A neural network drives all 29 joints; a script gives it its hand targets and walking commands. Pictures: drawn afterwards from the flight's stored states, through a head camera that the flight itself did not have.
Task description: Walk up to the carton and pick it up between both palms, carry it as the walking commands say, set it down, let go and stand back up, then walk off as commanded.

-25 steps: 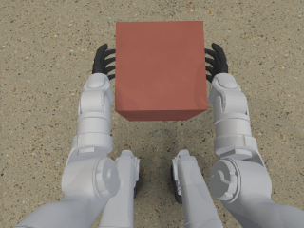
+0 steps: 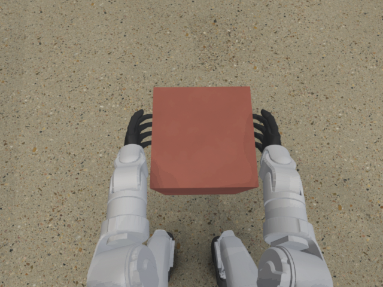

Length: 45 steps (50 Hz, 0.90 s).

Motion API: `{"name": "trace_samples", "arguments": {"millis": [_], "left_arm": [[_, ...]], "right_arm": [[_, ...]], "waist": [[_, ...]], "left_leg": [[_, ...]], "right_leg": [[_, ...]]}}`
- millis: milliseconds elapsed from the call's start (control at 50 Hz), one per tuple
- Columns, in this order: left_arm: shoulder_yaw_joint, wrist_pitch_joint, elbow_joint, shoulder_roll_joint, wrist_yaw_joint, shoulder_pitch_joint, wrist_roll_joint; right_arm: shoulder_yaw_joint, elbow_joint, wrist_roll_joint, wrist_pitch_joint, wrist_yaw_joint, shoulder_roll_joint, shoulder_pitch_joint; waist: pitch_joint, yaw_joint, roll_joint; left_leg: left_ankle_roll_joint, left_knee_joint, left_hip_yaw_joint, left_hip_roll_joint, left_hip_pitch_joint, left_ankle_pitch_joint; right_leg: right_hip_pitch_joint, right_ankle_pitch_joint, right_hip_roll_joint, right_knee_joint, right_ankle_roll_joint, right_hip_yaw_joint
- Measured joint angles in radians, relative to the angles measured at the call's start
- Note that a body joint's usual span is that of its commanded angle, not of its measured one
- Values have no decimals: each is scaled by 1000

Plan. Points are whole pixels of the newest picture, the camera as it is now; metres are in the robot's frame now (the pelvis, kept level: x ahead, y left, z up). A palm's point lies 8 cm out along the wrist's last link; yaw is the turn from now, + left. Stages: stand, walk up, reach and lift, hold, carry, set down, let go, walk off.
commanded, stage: reach and lift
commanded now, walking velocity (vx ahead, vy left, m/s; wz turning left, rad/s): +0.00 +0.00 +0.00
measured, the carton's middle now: (200, 149) +0.41 -0.02 -0.12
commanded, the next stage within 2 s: none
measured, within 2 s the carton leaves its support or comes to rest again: neither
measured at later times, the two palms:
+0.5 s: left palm (116, 144) +0.37 +0.14 +0.03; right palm (277, 144) +0.37 -0.14 +0.03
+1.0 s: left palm (100, 140) +0.35 +0.15 +0.10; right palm (297, 141) +0.34 -0.14 +0.11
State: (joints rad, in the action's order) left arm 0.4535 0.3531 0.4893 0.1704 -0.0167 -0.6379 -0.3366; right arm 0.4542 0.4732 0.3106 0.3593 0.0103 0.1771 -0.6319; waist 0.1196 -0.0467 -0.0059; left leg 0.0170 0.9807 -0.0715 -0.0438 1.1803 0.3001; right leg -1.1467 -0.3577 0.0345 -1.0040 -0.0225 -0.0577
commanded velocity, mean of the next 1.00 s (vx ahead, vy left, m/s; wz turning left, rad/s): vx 0.00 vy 0.00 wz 0.00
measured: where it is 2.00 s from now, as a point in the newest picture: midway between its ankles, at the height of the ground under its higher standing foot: (193, 269)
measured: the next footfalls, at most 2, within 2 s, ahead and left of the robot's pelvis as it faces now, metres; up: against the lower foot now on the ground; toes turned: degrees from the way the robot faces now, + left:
none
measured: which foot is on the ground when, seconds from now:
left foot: down 0.00-1.00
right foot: down 0.00-1.00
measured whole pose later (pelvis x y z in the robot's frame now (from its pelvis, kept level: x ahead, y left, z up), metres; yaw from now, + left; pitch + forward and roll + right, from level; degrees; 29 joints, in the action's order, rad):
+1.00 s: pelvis +0.04 +0.01 +0.08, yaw -1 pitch +2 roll +0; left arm 0.34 0.57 0.41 0.18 -0.01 -0.37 -0.34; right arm 0.30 0.42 0.31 0.57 0.00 0.18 -0.37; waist 0.05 -0.02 -0.01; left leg 0.00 0.49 -0.05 -0.03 0.32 0.19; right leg -0.29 -0.23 0.02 -0.49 -0.02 -0.09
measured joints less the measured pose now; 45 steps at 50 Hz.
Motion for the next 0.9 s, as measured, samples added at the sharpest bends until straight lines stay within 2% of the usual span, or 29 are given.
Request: {"name": "trace_samples", "arguments": {"millis": [120, 340, 440, 720, 900], "left_arm": [[-31, 7, -58, 13, -2, 76, 21], [6, 37, -29, 25, 29, 97, -28], [-16, 46, -55, 17, 35, 140, -13], [-69, 119, -90, 23, 14, 193, 2], [-88, 180, -72, 22, 7, 234, -9]], "right_arm": [[-23, -37, -19, -9, 3, 17, 71], [-6, -29, 42, 28, 8, 45, 102], [-33, -52, 45, 38, 2, 57, 136], [-87, -64, 19, 90, 1, 30, 202], [-112, -41, 14, 165, -6, 18, 232]], "waist": [[-16, -3, 0], [-34, 15, -3], [-44, 22, -3], [-70, 26, -6], [-68, 27, -13]], "left_leg": [[-1, -79, 3, 5, -102, -21], [-7, -199, 7, 9, -295, -48], [-8, -250, 6, 10, -368, -63], [-16, -382, 12, 14, -594, -96], [-20, -456, 19, 14, -770, -101]], "right_leg": [[99, 23, -1, 79, 2, -6], [290, 53, -4, 198, 4, -13], [363, 69, -6, 251, 5, -14], [592, 111, -11, 395, 1, -23], [766, 118, -17, 470, 1, -31]]}}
